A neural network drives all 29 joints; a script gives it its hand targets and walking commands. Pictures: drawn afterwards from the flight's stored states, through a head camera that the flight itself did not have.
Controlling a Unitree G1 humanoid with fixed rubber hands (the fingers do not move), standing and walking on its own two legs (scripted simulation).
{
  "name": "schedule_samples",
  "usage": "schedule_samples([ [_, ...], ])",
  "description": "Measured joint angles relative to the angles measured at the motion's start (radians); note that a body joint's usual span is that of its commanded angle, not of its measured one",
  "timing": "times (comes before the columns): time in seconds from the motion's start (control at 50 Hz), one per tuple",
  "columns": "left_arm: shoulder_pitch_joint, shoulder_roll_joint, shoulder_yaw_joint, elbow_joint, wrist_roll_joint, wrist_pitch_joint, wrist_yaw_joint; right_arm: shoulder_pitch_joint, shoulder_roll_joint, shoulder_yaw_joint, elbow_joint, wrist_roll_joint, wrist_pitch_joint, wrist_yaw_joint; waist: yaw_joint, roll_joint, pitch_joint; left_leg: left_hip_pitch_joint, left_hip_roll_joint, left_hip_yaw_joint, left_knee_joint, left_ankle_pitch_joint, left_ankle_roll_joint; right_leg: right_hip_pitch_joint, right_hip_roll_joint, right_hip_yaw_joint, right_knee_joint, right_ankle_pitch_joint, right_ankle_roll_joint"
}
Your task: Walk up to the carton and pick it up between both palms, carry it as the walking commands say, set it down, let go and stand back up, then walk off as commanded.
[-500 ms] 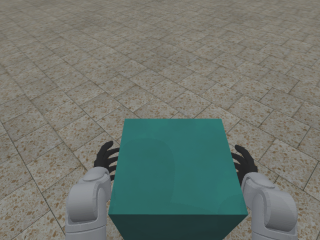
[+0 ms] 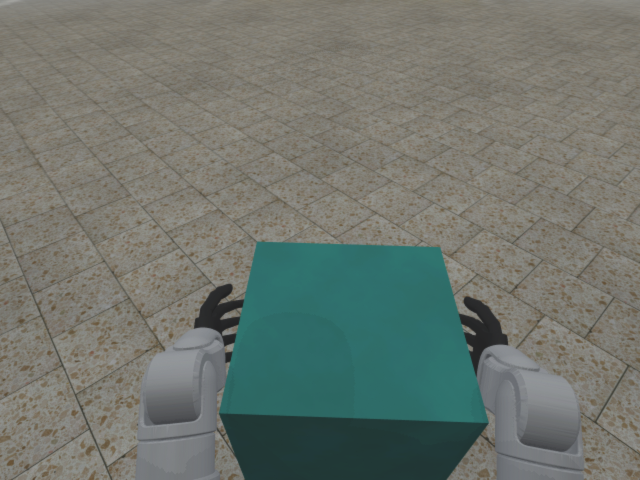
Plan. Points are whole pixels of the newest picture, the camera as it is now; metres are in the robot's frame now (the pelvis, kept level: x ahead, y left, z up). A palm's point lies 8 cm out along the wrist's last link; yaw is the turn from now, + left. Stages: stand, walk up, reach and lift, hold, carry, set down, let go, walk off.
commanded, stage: carry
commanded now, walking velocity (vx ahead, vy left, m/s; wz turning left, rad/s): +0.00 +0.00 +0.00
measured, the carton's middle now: (343, 379) +0.27 +0.00 +0.01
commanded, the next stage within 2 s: none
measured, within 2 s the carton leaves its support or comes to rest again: neither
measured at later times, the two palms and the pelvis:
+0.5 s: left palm (195, 331) +0.28 +0.18 +0.09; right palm (472, 379) +0.22 -0.14 +0.09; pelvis +0.00 +0.05 +0.00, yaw -10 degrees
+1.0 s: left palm (268, 246) +0.44 +0.11 +0.08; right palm (490, 285) +0.37 -0.20 +0.08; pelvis +0.16 +0.01 +0.01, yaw -14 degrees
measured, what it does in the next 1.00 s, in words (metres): walks ahead: right foot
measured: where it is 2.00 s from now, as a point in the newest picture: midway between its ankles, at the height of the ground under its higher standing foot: (364, 360)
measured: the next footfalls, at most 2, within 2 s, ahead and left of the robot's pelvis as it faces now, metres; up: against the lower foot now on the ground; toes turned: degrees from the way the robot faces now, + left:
right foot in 0.78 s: +0.09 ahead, -0.08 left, +0.00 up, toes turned -25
left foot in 1.12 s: +0.42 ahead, +0.08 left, +0.00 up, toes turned -1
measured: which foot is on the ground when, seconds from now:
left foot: down 0.00-0.80, up 0.82-1.00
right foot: down 0.00-0.36, up 0.38-0.76, down 0.78-1.00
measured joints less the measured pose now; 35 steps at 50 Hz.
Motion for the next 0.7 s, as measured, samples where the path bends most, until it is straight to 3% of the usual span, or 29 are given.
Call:
schedule_samples([
  [0.08,0.014,-0.005,0.001,-0.02,0.002,-0.004,0.001,-0.005,0.001,-0.001,-0.005,0.006,0.002,-0.001,0.003,-0.003,0.012,-0.005,0.001,0.0,0.007,-0.021,0.0,0.002,0.001,-0.001,-0.013,0.009,-0.002],
  [0.24,0.038,-0.011,0.01,-0.065,-0.003,-0.01,0.003,-0.007,0.014,-0.004,-0.02,0.016,-0.008,-0.005,0.038,-0.021,0.008,-0.026,-0.012,0.025,0.084,-0.211,0.001,-0.025,-0.005,0.042,-0.038,0.045,-0.004],
  [0.32,0.046,-0.001,0.011,-0.084,-0.013,-0.009,0.003,0.003,0.019,0.01,-0.03,0.016,-0.018,-0.009,0.046,-0.048,0.014,0.031,-0.034,0.061,-0.021,-0.151,0.015,-0.037,-0.015,0.089,-0.051,0.065,0.027],
  [0.36,0.05,0.006,0.008,-0.091,-0.018,-0.005,0.003,0.009,0.018,0.02,-0.032,0.016,-0.021,-0.011,0.044,-0.065,0.022,0.06,-0.049,0.088,-0.07,-0.099,0.029,-0.043,-0.024,0.118,-0.036,0.056,0.074],
  [0.4,0.048,0.01,0.005,-0.097,-0.023,-0.004,0.003,0.006,0.018,0.021,-0.047,0.014,-0.015,-0.014,0.029,-0.044,0.024,0.061,-0.04,0.103,-0.08,-0.006,0.054,-0.107,-0.023,0.12,0.134,-0.104,0.112],
  [0.44,0.041,0.012,0.009,-0.09,-0.028,-0.004,0.001,0.012,0.018,0.026,-0.053,0.009,-0.014,-0.016,0.026,-0.033,0.026,0.068,-0.036,0.13,-0.066,0.023,0.066,-0.175,-0.046,0.112,0.387,-0.236,0.117],
  [0.5,0.043,0.007,0.014,-0.105,-0.03,0.017,-0.002,0.034,0.017,0.038,-0.078,0.007,0.001,-0.02,0.021,-0.023,0.022,0.108,-0.042,0.162,-0.096,-0.014,0.072,-0.184,-0.095,0.105,0.538,-0.259,0.122],
  [0.6,0.051,-0.002,0.022,-0.123,-0.026,0.025,-0.009,0.038,0.017,0.045,-0.1,0.006,0.017,-0.024,0.0,0.012,0.002,0.149,-0.019,0.199,-0.152,-0.019,0.071,-0.109,-0.128,0.078,0.411,-0.249,0.114],
  [0.7,0.059,-0.013,0.025,-0.138,-0.019,0.021,-0.013,0.035,0.017,0.042,-0.111,0.01,0.022,-0.025,-0.024,0.033,-0.008,0.187,0.009,0.226,-0.181,-0.044,0.051,-0.04,-0.11,0.031,0.253,-0.27,0.088],
])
